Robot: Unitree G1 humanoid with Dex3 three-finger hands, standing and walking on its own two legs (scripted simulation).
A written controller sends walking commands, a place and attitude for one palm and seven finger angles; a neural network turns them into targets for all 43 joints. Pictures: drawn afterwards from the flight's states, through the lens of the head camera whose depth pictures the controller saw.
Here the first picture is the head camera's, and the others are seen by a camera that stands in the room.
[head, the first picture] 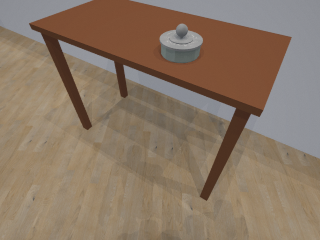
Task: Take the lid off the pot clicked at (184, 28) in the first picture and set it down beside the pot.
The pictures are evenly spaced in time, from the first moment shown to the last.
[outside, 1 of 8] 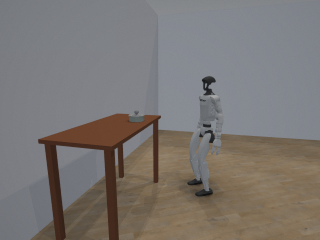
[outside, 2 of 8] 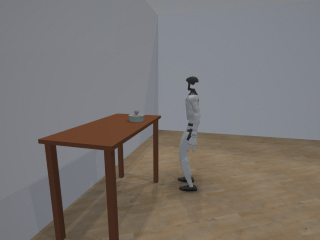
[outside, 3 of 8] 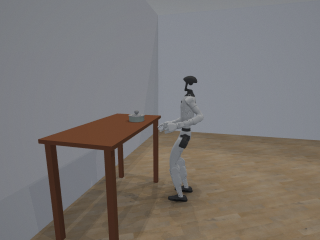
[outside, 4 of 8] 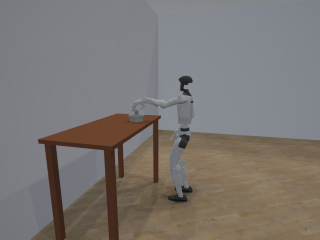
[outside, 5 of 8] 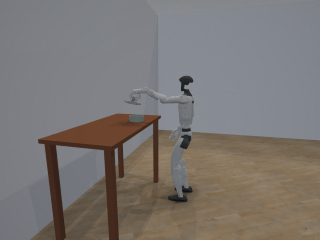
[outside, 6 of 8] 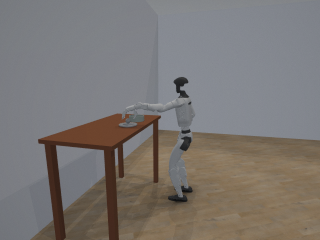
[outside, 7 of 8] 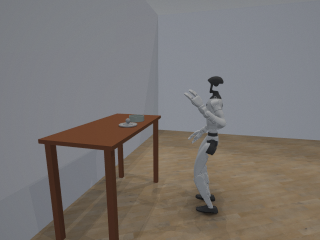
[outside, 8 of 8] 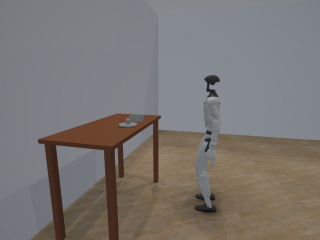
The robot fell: no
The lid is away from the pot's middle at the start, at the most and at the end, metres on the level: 0.00 0.25 0.24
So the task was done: yes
